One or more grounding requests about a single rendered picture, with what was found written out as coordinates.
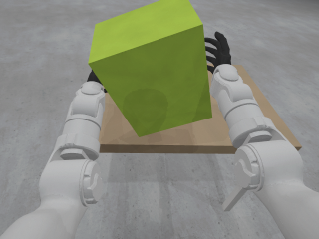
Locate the robot right upper arm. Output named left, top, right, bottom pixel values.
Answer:
left=234, top=139, right=319, bottom=239

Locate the right robot forearm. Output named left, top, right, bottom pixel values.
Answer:
left=209, top=64, right=304, bottom=175

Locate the left robot hand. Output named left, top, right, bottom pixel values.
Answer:
left=87, top=70, right=107, bottom=93

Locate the right robot hand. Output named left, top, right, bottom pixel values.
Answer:
left=204, top=31, right=231, bottom=73

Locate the table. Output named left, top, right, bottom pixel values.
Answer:
left=98, top=63, right=302, bottom=212

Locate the carton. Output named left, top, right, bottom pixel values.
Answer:
left=88, top=0, right=212, bottom=137

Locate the left robot forearm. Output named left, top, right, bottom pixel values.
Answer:
left=38, top=81, right=106, bottom=201

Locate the robot left upper arm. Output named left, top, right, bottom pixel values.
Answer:
left=0, top=159, right=103, bottom=239

